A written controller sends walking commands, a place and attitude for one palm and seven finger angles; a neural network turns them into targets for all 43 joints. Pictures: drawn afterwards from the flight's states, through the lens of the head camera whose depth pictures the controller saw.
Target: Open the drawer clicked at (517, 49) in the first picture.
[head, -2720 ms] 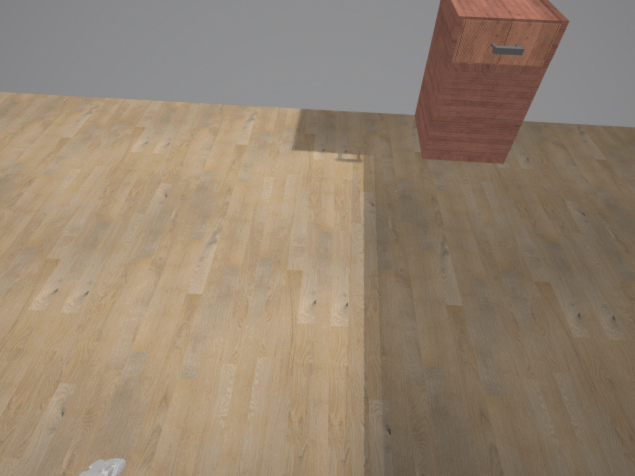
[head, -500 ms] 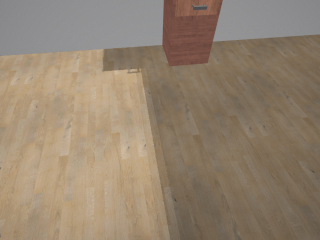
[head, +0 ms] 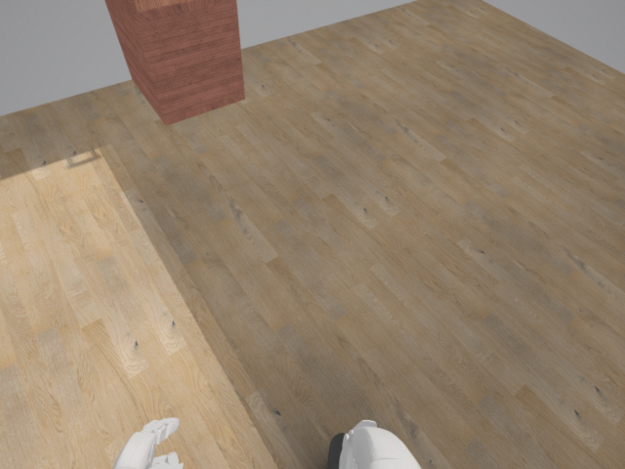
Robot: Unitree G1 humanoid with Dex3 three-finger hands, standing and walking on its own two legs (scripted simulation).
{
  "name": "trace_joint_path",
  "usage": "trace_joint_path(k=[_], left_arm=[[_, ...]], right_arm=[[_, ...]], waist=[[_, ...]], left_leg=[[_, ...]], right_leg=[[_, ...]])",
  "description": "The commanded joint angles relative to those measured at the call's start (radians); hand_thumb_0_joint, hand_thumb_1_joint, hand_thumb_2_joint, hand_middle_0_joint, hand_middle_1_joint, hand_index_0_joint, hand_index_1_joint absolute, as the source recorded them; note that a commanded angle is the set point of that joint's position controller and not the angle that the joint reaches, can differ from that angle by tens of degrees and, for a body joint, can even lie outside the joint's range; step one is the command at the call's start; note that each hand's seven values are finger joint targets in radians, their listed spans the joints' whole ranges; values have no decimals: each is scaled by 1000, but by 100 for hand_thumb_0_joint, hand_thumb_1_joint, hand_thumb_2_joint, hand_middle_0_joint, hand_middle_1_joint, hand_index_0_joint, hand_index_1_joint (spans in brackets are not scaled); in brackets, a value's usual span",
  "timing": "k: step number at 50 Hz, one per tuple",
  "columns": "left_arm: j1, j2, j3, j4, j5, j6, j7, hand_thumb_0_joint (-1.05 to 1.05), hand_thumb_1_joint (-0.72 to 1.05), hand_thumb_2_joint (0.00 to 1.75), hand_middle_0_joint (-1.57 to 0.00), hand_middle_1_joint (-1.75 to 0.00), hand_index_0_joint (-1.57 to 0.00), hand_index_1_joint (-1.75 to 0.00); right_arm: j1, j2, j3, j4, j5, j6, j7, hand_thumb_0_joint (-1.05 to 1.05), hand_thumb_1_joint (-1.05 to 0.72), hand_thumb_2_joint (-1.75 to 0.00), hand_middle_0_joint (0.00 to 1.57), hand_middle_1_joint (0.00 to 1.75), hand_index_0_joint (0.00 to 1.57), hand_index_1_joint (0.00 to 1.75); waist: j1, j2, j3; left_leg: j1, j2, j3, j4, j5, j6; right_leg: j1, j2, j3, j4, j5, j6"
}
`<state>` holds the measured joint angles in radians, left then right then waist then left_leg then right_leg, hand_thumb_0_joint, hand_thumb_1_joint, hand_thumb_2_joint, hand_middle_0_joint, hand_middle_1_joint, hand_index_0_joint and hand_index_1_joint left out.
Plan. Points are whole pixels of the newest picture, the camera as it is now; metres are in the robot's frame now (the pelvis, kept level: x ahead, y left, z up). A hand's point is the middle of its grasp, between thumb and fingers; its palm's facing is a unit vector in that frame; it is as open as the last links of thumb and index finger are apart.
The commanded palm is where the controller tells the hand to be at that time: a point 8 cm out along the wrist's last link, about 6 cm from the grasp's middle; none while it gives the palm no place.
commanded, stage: walk to a spot facing it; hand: left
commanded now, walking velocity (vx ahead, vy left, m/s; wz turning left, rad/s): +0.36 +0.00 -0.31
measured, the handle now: out of the picture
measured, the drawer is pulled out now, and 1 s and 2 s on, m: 0.00 0.00 0.00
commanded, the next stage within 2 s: none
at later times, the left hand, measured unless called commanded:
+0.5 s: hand (170, 376) +0.27 +0.22 -0.18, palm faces -0.07 -0.98 -0.20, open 7.3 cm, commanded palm none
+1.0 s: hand (259, 227) +0.57 +0.10 -0.16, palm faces -0.17 -0.96 -0.20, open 7.3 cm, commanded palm none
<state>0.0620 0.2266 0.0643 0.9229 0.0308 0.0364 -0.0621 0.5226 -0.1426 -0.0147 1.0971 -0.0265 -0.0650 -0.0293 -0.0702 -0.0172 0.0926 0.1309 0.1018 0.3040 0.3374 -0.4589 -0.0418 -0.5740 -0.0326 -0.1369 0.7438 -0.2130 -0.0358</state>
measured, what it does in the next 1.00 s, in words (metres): walks ahead: right foot, then left foot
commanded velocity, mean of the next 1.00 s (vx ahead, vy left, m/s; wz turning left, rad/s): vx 0.38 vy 0.00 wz -0.13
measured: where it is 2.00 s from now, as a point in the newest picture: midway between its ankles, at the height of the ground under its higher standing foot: (337, 254)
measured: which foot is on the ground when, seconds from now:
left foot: down 0.00-0.04, up 0.06-0.42, down 0.44-0.88, up 0.90-1.00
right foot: up 0.00-0.04, down 0.06-0.46, up 0.48-0.86, down 0.88-1.00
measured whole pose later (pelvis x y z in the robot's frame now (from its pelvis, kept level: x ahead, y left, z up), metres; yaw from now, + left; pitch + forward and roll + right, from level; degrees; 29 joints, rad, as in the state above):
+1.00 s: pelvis +0.46 -0.07 +0.00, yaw -13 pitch -1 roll -1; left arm 0.20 0.16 0.07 1.05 0.02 -0.07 0.00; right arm 0.39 -0.15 -0.06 1.16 -0.02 -0.01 0.00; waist -0.02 0.03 0.05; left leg -0.37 0.14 0.08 1.22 -0.39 -0.01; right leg -0.33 -0.05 -0.18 0.60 -0.25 -0.04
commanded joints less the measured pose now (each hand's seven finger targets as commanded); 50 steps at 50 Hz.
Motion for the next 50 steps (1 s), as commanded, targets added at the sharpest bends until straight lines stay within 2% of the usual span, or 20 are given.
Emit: trace_joint_path(k=[1, 2, 3, 4, 7, 10, 17, 20, 21, 23, 24, 26, 30, 39, 42, 43, 44, 46, 48, 50], left_arm=[[247, 101, 25, 10, 7, -68, 21, 0, 90, 90, -20, -30, -20, -30], [379, 212, 48, 45, 6, -77, 36, 0, 90, 90, -20, -30, -20, -30], [450, 280, 60, 69, -18, -81, 47, 0, 90, 90, -20, -30, -20, -30], [420, 278, 68, 53, -29, -74, 59, 0, 90, 90, -20, -30, -20, -30], [202, 137, 27, 25, -19, -85, 73, 0, 90, 90, -20, -30, -20, -30], [129, 99, 16, 28, -6, -95, 72, 0, 90, 90, -20, -30, -20, -30], [198, 113, 23, 54, -5, -98, 58, 0, 90, 90, -20, -30, -20, -30], [210, 118, 26, 59, -10, -92, 58, 0, 90, 90, -20, -30, -20, -30], [207, 94, 22, 55, -12, -91, 56, 0, 90, 90, -20, -30, -20, -30], [211, 17, 3, 16, -15, -98, 49, 0, 90, 90, -20, -30, -20, -30], [163, 51, 9, 13, -8, -95, 55, 0, 90, 90, -20, -30, -20, -30], [139, 33, 15, 29, -4, -92, 37, 0, 90, 90, -20, -30, -20, -30], [214, -12, 15, 60, 2, -58, 31, 0, 90, 90, -20, -30, -20, -30], [79, -34, 7, 41, -1, -72, 26, 0, 90, 90, -20, -30, -20, -30], [314, 23, 25, 121, 5, -92, 32, 0, 90, 90, -20, -30, -20, -30], [470, 113, 48, 170, 11, -105, 43, 0, 90, 90, -20, -30, -20, -30], [575, 225, 70, 194, 1, -108, 59, 0, 90, 90, -20, -30, -20, -30], [428, 200, 60, 161, -14, -100, 65, 0, 90, 90, -20, -30, -20, -30], [295, 73, 20, 135, -10, -107, 74, 0, 90, 90, -20, -30, -20, -30], [257, 33, 6, 132, -2, -117, 78, 0, 90, 90, -20, -30, -20, -30]], right_arm=[[-6, -213, -41, -41, 12, -13, -1, 0, -90, -90, 20, 30, 20, 30], [3, -155, -32, -61, 31, -14, 12, 0, -90, -90, 20, 30, 20, 30], [-14, -106, -29, -97, 35, -23, 2, 0, -90, -90, 20, 30, 20, 30], [-111, -141, -37, -129, 33, -21, -1, 0, -90, -90, 20, 30, 20, 30], [-142, -106, -40, -106, 2, 10, 10, 0, -90, -90, 20, 30, 20, 30], [-33, -52, -39, -75, -3, 42, 20, 0, -90, -90, 20, 30, 20, 30], [-228, -66, -47, -146, -2, 14, 51, 0, -90, -90, 20, 30, 20, 30], [-194, -107, -55, -132, -1, -3, 46, 0, -90, -90, 20, 30, 20, 30], [-98, -148, -65, -101, -5, -10, 37, 0, -90, -90, 20, 30, 20, 30], [81, -297, -93, -55, -23, -10, 27, 0, -90, -90, 20, 30, 20, 30], [38, -256, -80, -57, -13, -4, 18, 0, -90, -90, 20, 30, 20, 30], [-89, -179, -58, -87, -10, -15, 16, 0, -90, -90, 20, 30, 20, 30], [-149, -133, -52, -72, -2, -31, 10, 0, -90, -90, 20, 30, 20, 30], [-65, -148, -66, 6, -6, -13, 17, 0, -90, -90, 20, 30, 20, 30], [-96, -156, -64, 13, 2, -6, 16, 0, -90, -90, 20, 30, 20, 30], [-86, -123, -59, 6, 13, -9, 26, 0, -90, -90, 20, 30, 20, 30], [-77, -52, -40, -38, 22, -13, 31, 0, -90, -90, 20, 30, 20, 30], [-186, -71, -51, -63, 19, -6, 27, 0, -90, -90, 20, 30, 20, 30], [-225, -67, -49, -56, 3, 4, 29, 0, -90, -90, 20, 30, 20, 30], [-157, -27, -44, -27, -2, 24, 34, 0, -90, -90, 20, 30, 20, 30]], waist=[[188, 172, -172], [233, 4, -299], [211, -122, -399], [229, -61, -369], [91, 57, -100], [4, -43, -78], [62, -122, -20], [29, -32, -32], [-16, 34, -74], [-64, 393, -151], [-54, 297, -99], [1, 98, 6], [67, 126, 1], [33, 167, 4], [157, 104, -110], [221, -62, -222], [226, -325, -290], [187, -221, -178], [118, -73, -45], [62, -57, -39]], left_leg=[[-217, 192, -32, 471, 1091, 62], [-522, 112, -36, 792, 490, 28], [-771, -25, -126, 1129, -146, -3], [-796, 11, -272, 1168, -83, 19], [-730, 111, -288, 1000, 83, 10], [-596, 96, -241, 787, 125, -9], [-535, 35, -189, 388, 237, -4], [-347, -7, -152, 223, 250, 1], [-200, 22, -206, 152, 207, 20], [-3, 397, -754, -124, 14, 172], [-93, 413, -766, -150, -57, 193], [-224, 343, -580, -167, -12, 173], [-297, 244, -287, -177, 223, 142], [-182, 218, -145, -93, 427, 141], [-229, 162, -70, 243, 660, 90], [-426, 109, -48, 523, 500, 59], [-713, -41, -87, 840, -81, 24], [-822, 30, -266, 1052, -7, 49], [-771, 96, -286, 973, 128, 44], [-690, 99, -257, 854, 160, 27]], right_leg=[[557, 72, -42, -207, 61, -83], [869, -177, 259, -229, 98, -171], [1004, -425, 683, -312, 336, -288], [889, -422, 682, -381, 280, -306], [424, -296, 412, -461, 122, -210], [211, -193, 244, -502, 43, -160], [248, -156, 275, -496, -137, -136], [241, -131, 259, -372, -92, -105], [195, -78, 218, -198, -19, -78], [-96, 76, 80, 376, -352, -5], [-135, 8, 150, 509, -303, -12], [-153, -60, 158, 534, -151, -2], [-59, -97, 119, 405, -39, 35], [82, -47, -23, -90, 10, 31], [431, 22, -63, -222, 34, -12], [687, -124, 119, -260, -32, -57], [855, -394, 569, -402, -4, -155], [647, -424, 594, -524, -230, -169], [402, -352, 400, -545, -189, -128], [318, -299, 236, -556, -54, -103]])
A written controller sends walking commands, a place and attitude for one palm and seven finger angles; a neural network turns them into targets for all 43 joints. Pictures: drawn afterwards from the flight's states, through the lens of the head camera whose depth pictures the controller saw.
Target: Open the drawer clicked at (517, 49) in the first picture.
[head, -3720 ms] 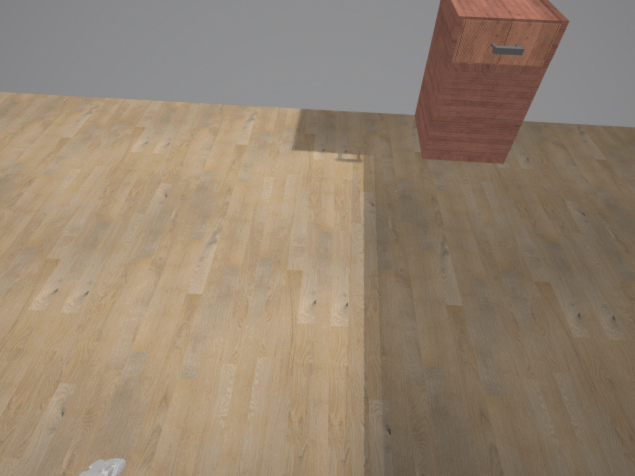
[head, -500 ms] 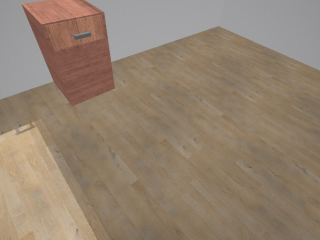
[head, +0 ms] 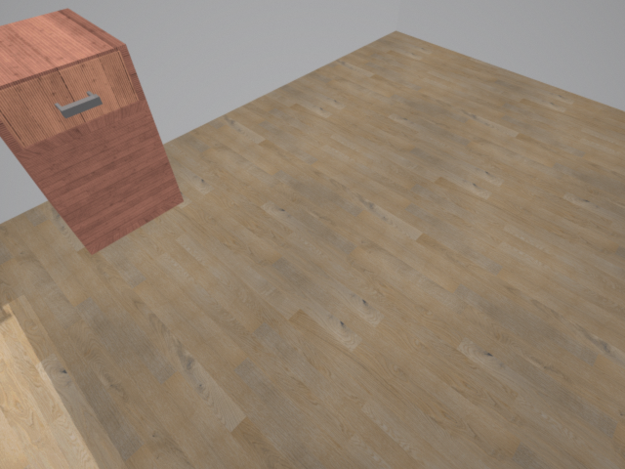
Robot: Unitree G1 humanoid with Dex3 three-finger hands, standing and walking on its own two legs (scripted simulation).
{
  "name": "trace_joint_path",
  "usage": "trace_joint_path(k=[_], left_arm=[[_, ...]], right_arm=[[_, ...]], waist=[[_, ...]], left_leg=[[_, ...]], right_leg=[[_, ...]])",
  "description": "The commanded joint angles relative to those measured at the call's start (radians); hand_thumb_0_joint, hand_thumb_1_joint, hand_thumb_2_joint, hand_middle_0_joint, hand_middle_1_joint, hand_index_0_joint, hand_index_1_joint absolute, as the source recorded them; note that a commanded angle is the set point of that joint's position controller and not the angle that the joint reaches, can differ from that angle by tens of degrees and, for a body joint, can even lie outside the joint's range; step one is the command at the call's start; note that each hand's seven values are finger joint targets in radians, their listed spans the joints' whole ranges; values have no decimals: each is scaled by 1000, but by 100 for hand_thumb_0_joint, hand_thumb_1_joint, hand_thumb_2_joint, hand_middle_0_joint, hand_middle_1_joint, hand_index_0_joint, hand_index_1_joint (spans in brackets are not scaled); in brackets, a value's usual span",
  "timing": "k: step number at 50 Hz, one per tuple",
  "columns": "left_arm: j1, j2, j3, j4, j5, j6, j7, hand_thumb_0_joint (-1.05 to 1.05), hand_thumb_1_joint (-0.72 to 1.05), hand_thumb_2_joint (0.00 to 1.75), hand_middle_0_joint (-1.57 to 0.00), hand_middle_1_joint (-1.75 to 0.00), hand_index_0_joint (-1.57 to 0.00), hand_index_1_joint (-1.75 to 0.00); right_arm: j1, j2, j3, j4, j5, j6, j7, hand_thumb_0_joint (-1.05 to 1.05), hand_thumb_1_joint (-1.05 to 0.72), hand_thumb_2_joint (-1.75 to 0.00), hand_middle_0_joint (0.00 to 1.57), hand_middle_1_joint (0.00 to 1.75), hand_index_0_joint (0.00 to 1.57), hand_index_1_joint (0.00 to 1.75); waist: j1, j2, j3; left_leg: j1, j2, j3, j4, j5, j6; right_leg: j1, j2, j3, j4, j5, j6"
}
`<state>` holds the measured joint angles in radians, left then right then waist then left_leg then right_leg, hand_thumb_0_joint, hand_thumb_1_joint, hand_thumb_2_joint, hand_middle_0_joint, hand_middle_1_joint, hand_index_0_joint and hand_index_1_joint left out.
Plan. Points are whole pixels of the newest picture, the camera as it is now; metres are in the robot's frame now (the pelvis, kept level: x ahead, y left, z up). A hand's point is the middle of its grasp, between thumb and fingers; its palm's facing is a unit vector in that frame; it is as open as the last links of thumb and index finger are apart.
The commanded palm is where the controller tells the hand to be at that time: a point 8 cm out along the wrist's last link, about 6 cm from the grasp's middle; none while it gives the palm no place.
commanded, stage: walk to a spot facing it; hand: left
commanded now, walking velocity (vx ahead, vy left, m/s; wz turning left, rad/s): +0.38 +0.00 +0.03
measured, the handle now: (77, 102) +1.11 +0.78 -0.15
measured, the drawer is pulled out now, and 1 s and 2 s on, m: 0.00 0.00 0.00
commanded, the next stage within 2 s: turn to face it in 1.34 s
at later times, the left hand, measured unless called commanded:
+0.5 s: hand (168, 410) +0.23 +0.25 -0.16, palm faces +0.05 -0.99 -0.15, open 7.4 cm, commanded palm none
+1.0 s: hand (244, 253) +0.54 +0.17 -0.15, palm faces +0.01 -0.98 -0.22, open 7.1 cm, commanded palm none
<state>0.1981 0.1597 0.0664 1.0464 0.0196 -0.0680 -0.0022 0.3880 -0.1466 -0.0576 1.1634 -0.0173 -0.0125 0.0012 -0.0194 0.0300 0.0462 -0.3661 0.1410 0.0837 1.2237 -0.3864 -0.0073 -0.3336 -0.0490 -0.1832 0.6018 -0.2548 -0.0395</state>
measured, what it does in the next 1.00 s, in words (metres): walks ahead: left foot, then right foot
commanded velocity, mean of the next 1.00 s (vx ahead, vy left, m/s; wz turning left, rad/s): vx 0.38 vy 0.00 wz -0.04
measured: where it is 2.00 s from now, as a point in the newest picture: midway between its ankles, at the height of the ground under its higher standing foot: (321, 305)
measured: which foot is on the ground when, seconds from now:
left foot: up 0.00-0.26, down 0.28-0.82, up 0.84-1.00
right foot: down 0.00-0.30, up 0.32-0.80, down 0.82-1.00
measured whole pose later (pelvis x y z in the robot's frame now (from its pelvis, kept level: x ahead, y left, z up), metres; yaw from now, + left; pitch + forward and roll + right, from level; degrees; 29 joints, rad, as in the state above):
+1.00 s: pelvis +0.45 -0.01 +0.01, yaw -3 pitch +0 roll -1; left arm 0.20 0.15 0.08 1.04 0.02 -0.09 0.02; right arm 0.31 -0.16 -0.07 1.10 -0.02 -0.02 0.00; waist -0.02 0.04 0.02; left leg -0.48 0.15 0.08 1.15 -0.33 -0.02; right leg -0.26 -0.04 -0.20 0.50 -0.24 -0.04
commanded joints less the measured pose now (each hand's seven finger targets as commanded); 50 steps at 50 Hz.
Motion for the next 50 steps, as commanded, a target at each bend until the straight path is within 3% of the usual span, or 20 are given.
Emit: trace_joint_path(k=[1, 5, 10, 13, 14, 15, 16, 19, 21, 23, 29, 36, 37, 39, 40, 41, 42, 45, 47, 50], left_arm=[[129, 90, 1, 13, 10, -15, 19, 0, 90, 90, -20, -30, -20, -30], [136, 114, -1, 25, 7, -23, 17, 0, 90, 90, -20, -30, -20, -30], [156, 146, 8, 37, 9, -17, 14, 0, 90, 90, -20, -30, -20, -30], [146, 145, 13, 35, 3, -5, 11, 0, 90, 90, -20, -30, -20, -30], [163, 99, 9, 22, 0, -2, 6, 0, 90, 90, -20, -30, -20, -30], [172, 52, 1, -13, -9, 2, -3, 0, 90, 90, -20, -30, -20, -30], [127, 75, 1, -29, 1, 9, 6, 0, 90, 90, -20, -30, -20, -30], [86, 57, 6, -3, 9, 12, -18, 0, 90, 90, -20, -30, -20, -30], [131, 28, 6, 13, 14, 29, -16, 0, 90, 90, -20, -30, -20, -30], [133, 23, 10, 9, 17, 43, -14, 0, 90, 90, -20, -30, -20, -30], [0, 28, 11, -50, 12, 57, -22, 0, 90, 90, -20, -30, -20, -30], [-116, 28, 7, -92, 8, 38, -24, 0, 90, 90, -20, -30, -20, -30], [-98, 33, 7, -87, 10, 32, -24, 0, 90, 90, -20, -30, -20, -30], [107, 79, 19, -22, 15, 15, -18, 0, 90, 90, -20, -30, -20, -30], [270, 155, 41, 28, 20, 1, -8, 0, 90, 90, -20, -30, -20, -30], [402, 279, 67, 59, 12, -4, 4, 0, 90, 90, -20, -30, -20, -30], [374, 302, 69, 57, -6, -2, 9, 0, 90, 90, -20, -30, -20, -30], [141, 131, 22, 2, 1, -7, 21, 0, 90, 90, -20, -30, -20, -30], [112, 85, 5, 5, 9, -18, 22, 0, 90, 90, -20, -30, -20, -30], [104, 84, 7, -1, 11, -25, 22, 0, 90, 90, -20, -30, -20, -30]], right_arm=[[-9, -17, -1, -93, -12, -21, 6, 0, -90, -90, 20, 30, 20, 30], [-94, -14, 0, -141, -6, -20, 24, 0, -90, -90, 20, 30, 20, 30], [-191, -51, -5, -189, -4, -38, 37, 0, -90, -90, 20, 30, 20, 30], [-41, -113, -20, -144, -11, -52, 25, 0, -90, -90, 20, 30, 20, 30], [107, -207, -43, -110, -21, -60, 14, 0, -90, -90, 20, 30, 20, 30], [198, -310, -65, -93, -26, -57, 4, 0, -90, -90, 20, 30, 20, 30], [160, -282, -52, -86, -18, -48, -7, 0, -90, -90, 20, 30, 20, 30], [-38, -140, -18, -142, -13, -64, -15, 0, -90, -90, 20, 30, 20, 30], [-38, -115, -10, -132, -10, -80, -20, 0, -90, -90, 20, 30, 20, 30], [-19, -95, -13, -119, -6, -84, -22, 0, -90, -90, 20, 30, 20, 30], [42, -101, -14, -79, -3, -81, -22, 0, -90, -90, 20, 30, 20, 30], [96, -115, -15, -37, -17, -66, -16, 0, -90, -90, 20, 30, 20, 30], [98, -120, -15, -35, -17, -63, -16, 0, -90, -90, 20, 30, 20, 30], [85, -120, -15, -31, -10, -59, -14, 0, -90, -90, 20, 30, 20, 30], [81, -96, -12, -41, 1, -62, -4, 0, -90, -90, 20, 30, 20, 30], [82, -36, 5, -85, 11, -67, 0, 0, -90, -90, 20, 30, 20, 30], [24, -60, 1, -107, 16, -60, -3, 0, -90, -90, 20, 30, 20, 30], [-87, -43, -7, -127, -4, -49, 0, 0, -90, -90, 20, 30, 20, 30], [-26, -15, -2, -105, -10, -27, 4, 0, -90, -90, 20, 30, 20, 30], [-41, -1, -5, -127, -9, -11, 16, 0, -90, -90, 20, 30, 20, 30]], waist=[[3, -119, 4], [4, -131, 30], [20, -143, 61], [-61, -16, 10], [-113, 195, -70], [-121, 419, -105], [-110, 346, -97], [-18, 54, 41], [11, 53, 1], [18, 54, -7], [6, 51, 55], [-22, 73, 88], [-13, 74, 71], [85, 7, -39], [155, -110, -143], [170, -334, -244], [162, -272, -253], [70, -84, -23], [15, -125, -7], [-5, -131, 14]], left_leg=[[-170, 55, -20, -90, 95, -15], [-163, 44, 16, -353, 164, -31], [-72, 6, 63, -548, 182, -9], [234, -42, 97, -683, 190, 2], [400, 85, -116, -794, 79, 45], [480, 313, -456, -986, -35, 123], [421, 342, -514, -1053, -196, 130], [194, 261, -287, -1068, -101, 105], [191, 208, -140, -1059, 90, 90], [213, 187, -79, -1067, 168, 103], [295, 187, 0, -1102, 222, 139], [315, 200, 68, -1008, 343, 126], [323, 192, 79, -961, 399, 118], [267, 127, 139, -676, 572, 72], [75, 73, 175, -407, 438, 34], [-208, -77, 150, -85, -142, -8], [-276, -57, 7, 91, -188, 7], [-281, 52, -73, 77, 46, 9], [-196, 49, -46, -37, 81, -8], [-166, 45, -16, -212, 124, -25]], right_leg=[[59, -263, 236, -413, 27, -96], [91, -236, 157, -419, 73, -101], [141, -244, 163, -381, 36, -86], [63, -172, 87, -135, 127, -44], [-44, -74, 26, 146, 54, 2], [-234, 45, -3, 463, -317, 39], [-288, 13, 129, 623, -308, 17], [-302, -92, 171, 663, -62, 20], [-246, -95, 164, 618, -7, 37], [-259, -99, 157, 578, 34, 51], [-344, -119, 123, 349, 107, 74], [-195, -60, 52, 55, 70, 38], [-140, -37, 30, 23, 55, 28], [163, 25, -8, -86, 82, -2], [423, -110, 149, -109, 48, -50], [626, -378, 585, -231, 123, -159], [578, -441, 679, -321, 38, -203], [206, -345, 416, -377, -29, -129], [96, -286, 268, -402, 51, -96], [54, -259, 171, -419, 89, -98]])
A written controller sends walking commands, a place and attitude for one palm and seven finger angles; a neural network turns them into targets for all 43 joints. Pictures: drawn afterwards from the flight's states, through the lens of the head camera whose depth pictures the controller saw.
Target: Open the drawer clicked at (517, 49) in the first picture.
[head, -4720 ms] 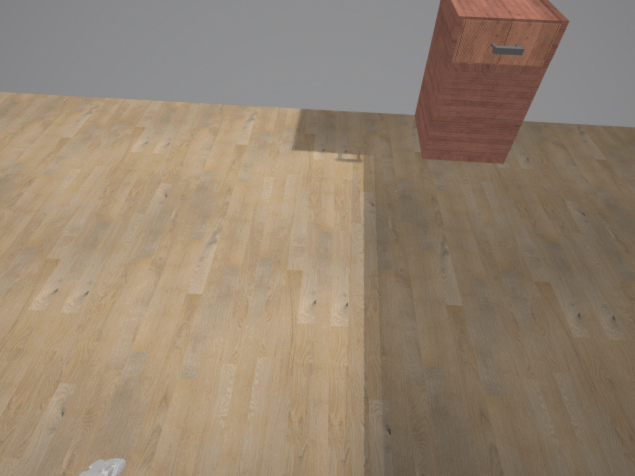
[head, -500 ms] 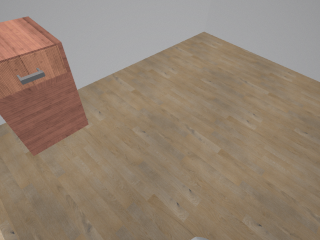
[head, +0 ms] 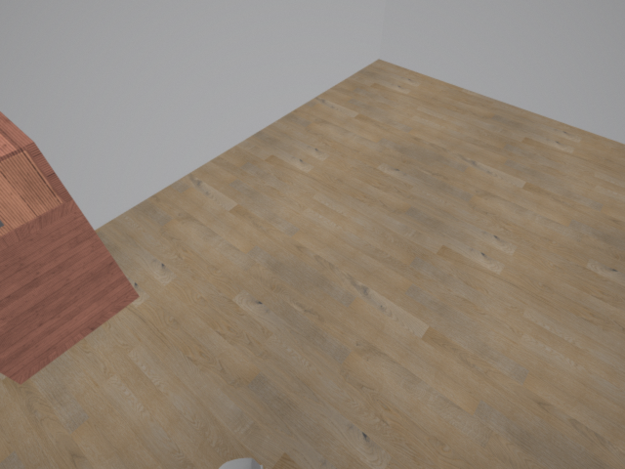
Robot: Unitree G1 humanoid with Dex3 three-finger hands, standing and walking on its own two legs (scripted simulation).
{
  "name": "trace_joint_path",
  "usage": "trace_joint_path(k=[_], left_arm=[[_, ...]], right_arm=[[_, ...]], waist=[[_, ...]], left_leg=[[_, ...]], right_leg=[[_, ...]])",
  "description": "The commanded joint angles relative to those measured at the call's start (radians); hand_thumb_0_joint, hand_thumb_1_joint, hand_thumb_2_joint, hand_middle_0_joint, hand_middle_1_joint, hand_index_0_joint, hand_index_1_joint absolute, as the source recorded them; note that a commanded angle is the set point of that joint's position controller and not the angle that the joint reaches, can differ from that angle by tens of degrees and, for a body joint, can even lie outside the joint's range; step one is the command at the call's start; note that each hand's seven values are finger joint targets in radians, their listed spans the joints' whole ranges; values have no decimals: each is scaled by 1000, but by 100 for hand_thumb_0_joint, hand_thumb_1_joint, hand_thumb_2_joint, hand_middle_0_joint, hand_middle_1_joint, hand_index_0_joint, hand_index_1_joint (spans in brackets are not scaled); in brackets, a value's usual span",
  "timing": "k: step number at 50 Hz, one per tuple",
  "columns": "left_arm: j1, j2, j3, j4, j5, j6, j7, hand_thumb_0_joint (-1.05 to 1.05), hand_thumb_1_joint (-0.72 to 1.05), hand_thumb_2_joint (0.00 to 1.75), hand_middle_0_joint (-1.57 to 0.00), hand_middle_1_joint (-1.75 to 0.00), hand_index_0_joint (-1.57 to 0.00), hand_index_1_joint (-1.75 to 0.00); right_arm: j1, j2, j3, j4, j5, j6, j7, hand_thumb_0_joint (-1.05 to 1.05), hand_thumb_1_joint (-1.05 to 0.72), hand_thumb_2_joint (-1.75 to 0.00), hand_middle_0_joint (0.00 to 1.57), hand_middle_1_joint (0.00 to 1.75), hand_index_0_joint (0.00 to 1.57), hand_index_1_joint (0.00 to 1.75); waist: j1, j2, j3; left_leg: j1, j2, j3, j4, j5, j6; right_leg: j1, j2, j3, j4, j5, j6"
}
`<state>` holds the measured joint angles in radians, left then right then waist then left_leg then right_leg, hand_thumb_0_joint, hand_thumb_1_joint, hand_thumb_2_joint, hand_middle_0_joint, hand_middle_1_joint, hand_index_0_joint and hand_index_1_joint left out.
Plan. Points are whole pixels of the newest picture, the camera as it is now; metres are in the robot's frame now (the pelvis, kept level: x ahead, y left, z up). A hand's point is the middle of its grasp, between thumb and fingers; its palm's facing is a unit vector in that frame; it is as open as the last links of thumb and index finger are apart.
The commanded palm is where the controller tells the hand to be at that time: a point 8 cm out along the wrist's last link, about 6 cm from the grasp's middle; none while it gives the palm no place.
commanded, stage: walk to a spot facing it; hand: left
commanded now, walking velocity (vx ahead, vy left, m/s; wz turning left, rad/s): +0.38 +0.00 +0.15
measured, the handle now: out of the picture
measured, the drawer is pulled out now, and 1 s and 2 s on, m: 0.00 0.00 0.00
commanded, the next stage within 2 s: turn to face it in 0.34 s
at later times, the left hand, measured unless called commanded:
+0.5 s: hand (174, 418) +0.23 +0.24 -0.17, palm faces +0.08 -0.98 -0.17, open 7.4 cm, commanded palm none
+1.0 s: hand (201, 336) +0.36 +0.22 -0.15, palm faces +0.29 -0.93 -0.23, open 7.3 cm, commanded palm none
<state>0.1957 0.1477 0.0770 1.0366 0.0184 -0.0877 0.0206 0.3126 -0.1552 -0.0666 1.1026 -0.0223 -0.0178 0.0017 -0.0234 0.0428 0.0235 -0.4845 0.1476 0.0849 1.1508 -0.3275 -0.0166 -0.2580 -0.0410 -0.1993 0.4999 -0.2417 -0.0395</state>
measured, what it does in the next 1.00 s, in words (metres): walks ahead, turning left: left foot, then right foot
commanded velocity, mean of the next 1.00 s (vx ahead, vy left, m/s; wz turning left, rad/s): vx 0.13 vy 0.00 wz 0.32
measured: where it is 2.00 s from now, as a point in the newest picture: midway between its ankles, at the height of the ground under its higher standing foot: (326, 457)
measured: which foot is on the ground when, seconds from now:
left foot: up 0.00-0.22, down 0.24-0.68, up 0.70-1.00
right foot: down 0.00-0.26, up 0.28-0.66, down 0.68-1.00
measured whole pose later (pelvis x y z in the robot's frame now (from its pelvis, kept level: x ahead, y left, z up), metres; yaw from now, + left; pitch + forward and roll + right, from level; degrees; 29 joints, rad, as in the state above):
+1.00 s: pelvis +0.30 +0.02 +0.00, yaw +16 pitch -1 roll +1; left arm 0.14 0.16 0.05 0.95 0.03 0.00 0.03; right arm 0.19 -0.22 -0.09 0.97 -0.02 0.06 0.02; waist -0.03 0.02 0.05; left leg -0.46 0.10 0.10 0.93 -0.40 -0.07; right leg -0.24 -0.16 -0.32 0.54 -0.26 -0.01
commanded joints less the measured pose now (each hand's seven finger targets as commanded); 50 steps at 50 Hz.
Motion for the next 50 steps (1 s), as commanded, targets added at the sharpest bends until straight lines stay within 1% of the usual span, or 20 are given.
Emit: trace_joint_path(k=[1, 8, 9, 11, 12, 13, 14, 16, 20, 24, 28, 30, 32, 33, 34, 35, 36, 39, 42, 50], left_arm=[[99, 109, -5, 8, 11, -6, -3, 0, 90, 90, -20, -30, -20, -30], [160, 172, -1, 36, 8, 2, -10, 0, 90, 90, -20, -30, -20, -30], [160, 175, 0, 40, 10, 5, -10, 0, 90, 90, -20, -30, -20, -30], [150, 168, -1, 35, 2, 11, -11, 0, 90, 90, -20, -30, -20, -30], [167, 127, -5, 16, -5, 13, -19, 0, 90, 90, -20, -30, -20, -30], [151, 93, -16, -23, -11, 11, -27, 0, 90, 90, -20, -30, -20, -30], [83, 121, -14, -38, -5, 19, -19, 0, 90, 90, -20, -30, -20, -30], [41, 99, -8, -23, 0, 22, -31, 0, 90, 90, -20, -30, -20, -30], [155, 48, -12, 25, 9, 64, -33, 0, 90, 90, -20, -30, -20, -30], [100, 34, -13, -5, 8, 74, -27, 0, 90, 90, -20, -30, -20, -30], [28, 33, -25, -32, 5, 65, -15, 0, 90, 90, -20, -30, -20, -30], [23, 50, -20, -43, 3, 61, -12, 0, 90, 90, -20, -30, -20, -30], [78, 82, -7, -36, 0, 52, -10, 0, 90, 90, -20, -30, -20, -30], [137, 137, 4, -23, 3, 42, -4, 0, 90, 90, -20, -30, -20, -30], [200, 232, 24, -15, 12, 35, 9, 0, 90, 90, -20, -30, -20, -30], [239, 267, 27, -23, 0, 40, 9, 0, 90, 90, -20, -30, -20, -30], [177, 248, 30, -39, -1, 40, 14, 0, 90, 90, -20, -30, -20, -30], [30, 155, 6, -88, 0, 57, 23, 0, 90, 90, -20, -30, -20, -30], [-16, 145, 3, -109, 5, 59, 24, 0, 90, 90, -20, -30, -20, -30], [-18, 228, 33, -150, 17, 86, 17, 0, 90, 90, -20, -30, -20, -30]], right_arm=[[9, 4, 5, -81, -4, -6, 21, 0, -90, -90, 20, 30, 20, 30], [-171, -54, 7, -158, -1, -27, 41, 0, -90, -90, 20, 30, 20, 30], [-154, -64, 3, -157, -1, -29, 40, 0, -90, -90, 20, 30, 20, 30], [12, -119, -10, -105, -11, -40, 27, 0, -90, -90, 20, 30, 20, 30], [166, -225, -36, -71, -24, -48, 14, 0, -90, -90, 20, 30, 20, 30], [249, -320, -53, -51, -18, -42, 4, 0, -90, -90, 20, 30, 20, 30], [218, -298, -46, -47, -9, -36, -8, 0, -90, -90, 20, 30, 20, 30], [67, -199, -20, -89, -7, -47, -13, 0, -90, -90, 20, 30, 20, 30], [-8, -125, 3, -86, 0, -67, -20, 0, -90, -90, 20, 30, 20, 30], [22, -102, 6, -61, 4, -63, -22, 0, -90, -90, 20, 30, 20, 30], [60, -123, 2, -32, 3, -47, -22, 0, -90, -90, 20, 30, 20, 30], [51, -137, -6, -30, 1, -30, -22, 0, -90, -90, 20, 30, 20, 30], [27, -137, -11, -40, 4, -16, -20, 0, -90, -90, 20, 30, 20, 30], [37, -106, -9, -49, 11, -15, -15, 0, -90, -90, 20, 30, 20, 30], [63, -45, -1, -72, 16, -11, -7, 0, -90, -90, 20, 30, 20, 30], [67, -46, -2, -90, 16, 5, -18, 0, -90, -90, 20, 30, 20, 30], [49, -60, -5, -91, 13, 17, -18, 0, -90, -90, 20, 30, 20, 30], [11, -54, -17, -88, 7, 42, 1, 0, -90, -90, 20, 30, 20, 30], [22, -53, -19, -100, 1, 64, 10, 0, -90, -90, 20, 30, 20, 30], [-129, -91, -22, -217, 5, 59, 29, 0, -90, -90, 20, 30, 20, 30]], waist=[[-4, -159, 43], [41, -143, 79], [25, -120, 81], [-58, -36, 8], [-112, 169, -105], [-123, 338, -147], [-118, 261, -133], [-59, 96, 8], [31, 63, 6], [35, 43, 56], [11, 91, 20], [15, 114, 5], [52, 86, -18], [75, -16, -67], [93, -269, -119], [101, -309, -171], [93, -340, -166], [29, -177, -50], [-1, -207, -20], [32, -238, 2]], left_leg=[[-44, 36, -9, -212, 90, -18], [28, -12, 60, -497, 119, 7], [81, -24, 73, -530, 112, 13], [380, -67, 94, -639, 129, 32], [589, 110, -166, -730, 115, 96], [687, 319, -476, -865, 151, 192], [628, 338, -491, -891, 89, 202], [439, 280, -331, -920, 80, 175], [300, 182, -57, -954, 228, 119], [283, 151, -10, -960, 406, 147], [346, 121, -16, -844, 617, 156], [345, 123, -53, -778, 617, 141], [309, 83, -54, -677, 507, 92], [195, 29, -25, -566, 352, 47], [-24, -93, 67, -339, -60, -12], [-23, -110, -18, -128, -333, -22], [-44, -75, -71, -21, -311, -28], [-59, -38, -65, 70, -127, -39], [-31, -40, -34, 9, -69, -56], [41, -45, 38, -325, -82, -42]], right_leg=[[-12, -258, 165, -321, 66, -95], [125, -273, 147, -266, 105, -77], [119, -272, 135, -233, 127, -71], [30, -198, 48, 41, 290, -28], [-118, -93, -11, 338, 142, 29], [-321, 13, 18, 630, -326, 53], [-371, -27, 138, 767, -328, 35], [-405, -100, 177, 794, -165, 35], [-266, -106, 163, 672, -41, 58], [-257, -117, 137, 462, 22, 85], [-158, -55, 78, 218, 17, 93], [-100, -31, 61, 140, 21, 92], [27, -31, 51, -19, 141, 93], [212, -113, 125, -57, 336, 78], [398, -360, 330, -70, 628, -3], [345, -496, 398, -126, 728, -95], [272, -482, 400, -157, 623, -120], [109, -365, 197, -182, 362, -69], [34, -341, 89, -216, 235, -55], [51, -379, 19, -140, 167, -63]])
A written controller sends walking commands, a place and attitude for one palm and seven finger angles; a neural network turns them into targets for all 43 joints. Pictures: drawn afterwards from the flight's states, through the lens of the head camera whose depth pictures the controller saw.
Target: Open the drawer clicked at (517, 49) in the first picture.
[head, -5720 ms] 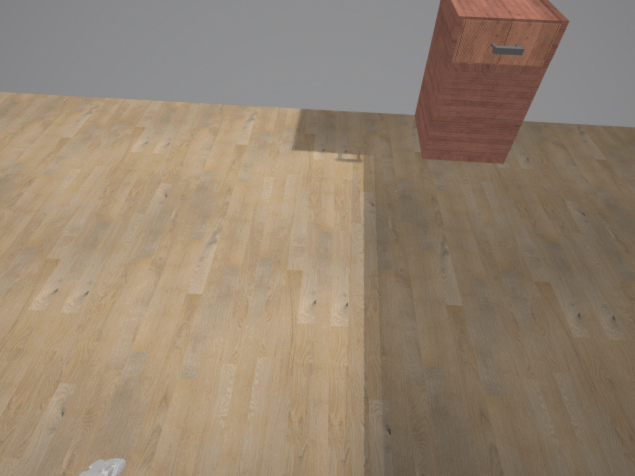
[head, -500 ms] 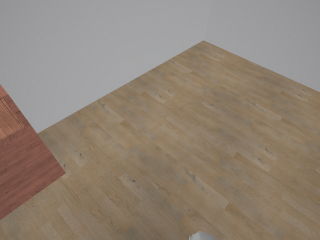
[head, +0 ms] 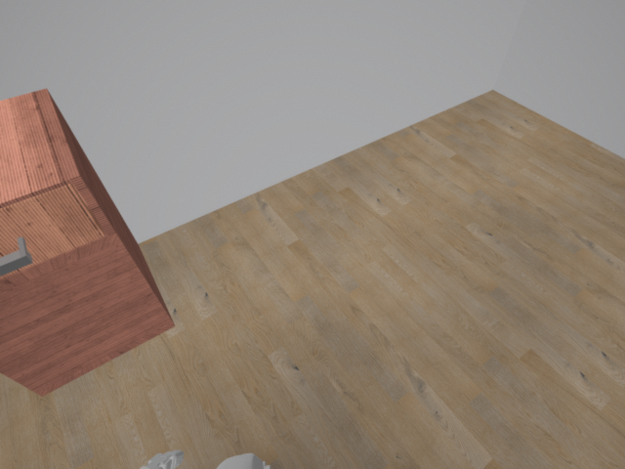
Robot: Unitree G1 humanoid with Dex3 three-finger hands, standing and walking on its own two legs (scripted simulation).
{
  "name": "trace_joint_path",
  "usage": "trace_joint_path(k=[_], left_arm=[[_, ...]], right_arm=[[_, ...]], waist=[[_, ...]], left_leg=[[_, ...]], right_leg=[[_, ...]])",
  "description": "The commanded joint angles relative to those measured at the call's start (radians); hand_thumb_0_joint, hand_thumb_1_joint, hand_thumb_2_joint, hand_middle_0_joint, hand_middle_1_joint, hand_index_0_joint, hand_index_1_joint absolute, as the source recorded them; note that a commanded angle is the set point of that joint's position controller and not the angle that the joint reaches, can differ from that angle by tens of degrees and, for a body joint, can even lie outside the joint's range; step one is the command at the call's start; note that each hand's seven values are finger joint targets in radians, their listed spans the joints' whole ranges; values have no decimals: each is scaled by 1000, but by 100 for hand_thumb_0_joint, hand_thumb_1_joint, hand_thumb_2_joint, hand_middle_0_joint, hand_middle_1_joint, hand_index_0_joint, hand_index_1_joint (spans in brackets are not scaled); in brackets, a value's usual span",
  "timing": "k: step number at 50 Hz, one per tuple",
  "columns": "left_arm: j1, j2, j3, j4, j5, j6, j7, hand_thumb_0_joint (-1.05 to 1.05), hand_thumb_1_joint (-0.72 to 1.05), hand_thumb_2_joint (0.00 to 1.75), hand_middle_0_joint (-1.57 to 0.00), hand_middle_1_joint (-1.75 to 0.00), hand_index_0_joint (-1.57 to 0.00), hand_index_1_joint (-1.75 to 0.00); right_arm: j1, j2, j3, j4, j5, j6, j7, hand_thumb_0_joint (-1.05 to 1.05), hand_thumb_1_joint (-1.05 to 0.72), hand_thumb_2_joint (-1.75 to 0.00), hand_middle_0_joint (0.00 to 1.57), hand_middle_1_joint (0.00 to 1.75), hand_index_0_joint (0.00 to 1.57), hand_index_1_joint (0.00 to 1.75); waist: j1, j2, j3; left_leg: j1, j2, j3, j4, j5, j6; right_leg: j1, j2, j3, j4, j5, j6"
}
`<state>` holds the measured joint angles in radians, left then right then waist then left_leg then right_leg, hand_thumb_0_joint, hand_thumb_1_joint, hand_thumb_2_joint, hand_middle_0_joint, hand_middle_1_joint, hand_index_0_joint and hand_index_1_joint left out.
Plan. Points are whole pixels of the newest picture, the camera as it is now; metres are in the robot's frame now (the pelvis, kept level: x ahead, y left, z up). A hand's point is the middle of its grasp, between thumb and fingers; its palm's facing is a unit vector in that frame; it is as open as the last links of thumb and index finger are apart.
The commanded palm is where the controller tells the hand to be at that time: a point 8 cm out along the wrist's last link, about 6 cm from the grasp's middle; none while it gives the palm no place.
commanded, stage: turn to face it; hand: left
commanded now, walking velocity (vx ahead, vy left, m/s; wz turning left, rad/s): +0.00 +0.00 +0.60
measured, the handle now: out of the picture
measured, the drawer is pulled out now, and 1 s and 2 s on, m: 0.00 0.00 0.00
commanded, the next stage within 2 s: take the last steps up to it in 0.86 s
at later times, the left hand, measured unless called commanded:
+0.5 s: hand out of the picture +0.05 +0.24 -0.15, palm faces +0.31 -0.90 -0.29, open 7.4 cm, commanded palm none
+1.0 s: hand out of the picture -0.11 +0.18 -0.18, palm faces +0.56 -0.79 -0.24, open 7.4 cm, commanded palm none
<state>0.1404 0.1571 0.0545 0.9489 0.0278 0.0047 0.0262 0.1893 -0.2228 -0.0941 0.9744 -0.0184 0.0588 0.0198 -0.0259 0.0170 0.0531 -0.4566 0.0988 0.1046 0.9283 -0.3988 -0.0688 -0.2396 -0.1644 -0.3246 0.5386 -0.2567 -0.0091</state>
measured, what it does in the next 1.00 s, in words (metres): steps on the spot, turning left: left foot, then right foot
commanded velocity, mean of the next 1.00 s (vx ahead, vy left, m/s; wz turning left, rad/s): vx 0.02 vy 0.00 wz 0.44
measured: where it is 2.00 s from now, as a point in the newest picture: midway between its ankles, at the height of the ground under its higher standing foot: outside the picture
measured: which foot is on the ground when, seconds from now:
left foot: up 0.00-0.08, down 0.10-0.56, up 0.58-0.94, down 0.96-1.00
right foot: down 0.00-0.10, up 0.12-0.54, down 0.56-0.98, up 1.00-1.00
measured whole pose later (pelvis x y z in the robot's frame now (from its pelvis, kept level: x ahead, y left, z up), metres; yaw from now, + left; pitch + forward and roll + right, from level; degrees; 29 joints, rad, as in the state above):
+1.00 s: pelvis -0.02 -0.01 -0.01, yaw +31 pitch -1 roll +1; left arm 0.27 0.23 0.05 0.97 0.02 0.04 0.02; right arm 0.11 -0.23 -0.05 0.95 -0.01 0.04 0.01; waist 0.04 -0.05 0.09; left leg -0.22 0.00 0.07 0.56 -0.30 0.00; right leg -0.30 -0.17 -0.17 0.69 -0.38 0.04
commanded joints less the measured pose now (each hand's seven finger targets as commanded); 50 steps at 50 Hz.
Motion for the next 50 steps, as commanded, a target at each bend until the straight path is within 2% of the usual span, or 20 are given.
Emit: trace_joint_path(k=[1, 3, 4, 5, 6, 8, 12, 20, 25, 26, 27, 28, 30, 33, 40, 45, 47, 48, 49, 50], left_arm=[[40, 229, 58, -69, 7, -3, 9, 0, 90, 90, -20, -30, -20, -30], [38, 241, 62, -80, 1, 5, 2, 0, 90, 90, -20, -30, -20, -30], [43, 228, 60, -85, -7, 12, -2, 0, 90, 90, -20, -30, -20, -30], [50, 174, 56, -118, -14, 18, -11, 0, 90, 90, -20, -30, -20, -30], [-22, 140, 36, -179, -11, 20, -14, 0, 90, 90, -20, -30, -20, -30], [-37, 150, 45, -165, -7, 28, -9, 0, 90, 90, -20, -30, -20, -30], [44, 173, 47, -108, -9, 24, -21, 0, 90, 90, -20, -30, -20, -30], [2, 161, 36, -141, -20, 24, -7, 0, 90, 90, -20, -30, -20, -30], [134, 164, 36, -121, -27, 13, 1, 0, 90, 90, -20, -30, -20, -30], [176, 187, 42, -114, -23, 5, 5, 0, 90, 90, -20, -30, -20, -30], [199, 271, 57, -120, -5, -5, 12, 0, 90, 90, -20, -30, -20, -30], [145, 330, 56, -146, 0, -1, 12, 0, 90, 90, -20, -30, -20, -30], [45, 270, 52, -166, -8, -5, 17, 0, 90, 90, -20, -30, -20, -30], [2, 202, 27, -164, -5, -17, 12, 0, 90, 90, -20, -30, -20, -30], [169, 254, 39, -76, 6, -13, 9, 0, 90, 90, -20, -30, -20, -30], [155, 270, 48, -45, 4, -6, 8, 0, 90, 90, -20, -30, -20, -30], [142, 237, 41, -44, -16, 3, 5, 0, 90, 90, -20, -30, -20, -30], [162, 175, 31, -66, -21, 8, 0, 0, 90, 90, -20, -30, -20, -30], [104, 143, 7, -85, -13, 12, -1, 0, 90, 90, -20, -30, -20, -30], [55, 147, 11, -75, -10, 25, 5, 0, 90, 90, -20, -30, -20, -30]], right_arm=[[-11, -35, 6, -102, 1, -21, 11, 0, -90, -90, 20, 30, 20, 30], [19, -65, 2, -112, -3, -27, 10, 0, -90, -90, 20, 30, 20, 30], [63, -104, -7, -108, -4, -35, 12, 0, -90, -90, 20, 30, 20, 30], [126, -214, -32, -110, -10, -47, 6, 0, -90, -90, 20, 30, 20, 30], [177, -295, -45, -105, -9, -47, -4, 0, -90, -90, 20, 30, 20, 30], [109, -271, -35, -107, -5, -49, -23, 0, -90, -90, 20, 30, 20, 30], [-19, -201, -9, -148, -2, -62, -28, 0, -90, -90, 20, 30, 20, 30], [27, -217, -25, -125, -6, -40, -21, 0, -90, -90, 20, 30, 20, 30], [-48, -206, -32, -148, -4, -24, -13, 0, -90, -90, 20, 30, 20, 30], [-56, -182, -30, -155, 2, -22, -11, 0, -90, -90, 20, 30, 20, 30], [-42, -111, -22, -168, 12, -21, -5, 0, -90, -90, 20, 30, 20, 30], [-45, -93, -19, -189, 4, -23, -5, 0, -90, -90, 20, 30, 20, 30], [-53, -129, -32, -159, -6, -2, 1, 0, -90, -90, 20, 30, 20, 30], [8, -100, -18, -107, -6, 0, 11, 0, -90, -90, 20, 30, 20, 30], [-116, -68, 12, -120, 6, -6, 3, 0, -90, -90, 20, 30, 20, 30], [-53, -68, 26, -93, 14, -26, -9, 0, -90, -90, 20, 30, 20, 30], [10, -123, 18, -67, 7, -44, -12, 0, -90, -90, 20, 30, 20, 30], [31, -213, 0, -68, -2, -52, -15, 0, -90, -90, 20, 30, 20, 30], [60, -253, -2, -61, 0, -40, -16, 0, -90, -90, 20, 30, 20, 30], [68, -220, 4, -41, -6, -46, -31, 0, -90, -90, 20, 30, 20, 30]], waist=[[35, -209, -39], [11, -160, -73], [-13, -54, -106], [-47, 251, -126], [-81, 363, -110], [-49, 278, -147], [13, 132, -133], [-20, 128, -117], [40, 127, -128], [62, 70, -130], [75, -179, -124], [63, -328, -82], [24, -242, -19], [-9, -200, 2], [78, -210, -42], [52, -257, -115], [12, -126, -156], [4, 148, -179], [-18, 231, -146], [-35, 268, -120]], left_leg=[[38, -3, 29, -148, -1, 15], [126, -22, 53, -286, 94, 23], [254, -14, 18, -426, 200, 35], [360, 178, -302, -558, 429, 127], [369, 353, -529, -616, 678, 256], [347, 286, -474, -605, 436, 249], [306, 147, -290, -592, 484, 205], [321, 139, -405, -585, 456, 245], [149, 70, -440, -526, 364, 200], [56, 21, -408, -463, 273, 154], [-129, -105, -273, -248, 55, 72], [-186, -182, -158, -8, -158, 28], [-127, -110, -196, 241, -93, 37], [-124, -85, -138, 297, 40, 7], [-15, -86, -56, -36, -68, -2], [156, -103, -18, -351, 12, 22], [391, -40, -62, -581, 283, 54], [535, 181, -314, -577, 585, 141], [478, 290, -371, -580, 715, 232], [411, 257, -373, -623, 588, 251]], right_leg=[[36, -259, 140, -150, 193, -88], [33, -240, 104, -50, 172, -55], [-33, -210, 85, 85, 128, -15], [-225, -76, 48, 325, -135, 71], [-374, 24, 137, 528, -459, 110], [-417, 28, 290, 678, -311, 93], [-331, 38, 305, 624, -122, 108], [-236, 96, 313, 357, -197, 103], [32, 143, 284, 18, -73, 76], [152, 110, 303, -142, -2, 62], [253, -120, 547, -305, -100, -13], [139, -322, 705, -334, -39, -117], [-44, -255, 614, -319, -37, -129], [-1, -137, 370, -235, 180, -90], [141, -177, 329, -167, 456, -130], [175, -165, 298, -66, 542, -97], [45, -104, 220, 77, 393, -7], [-182, 3, 170, 229, 24, 56], [-239, 39, 209, 348, -350, 69], [-249, 48, 269, 433, -355, 71]])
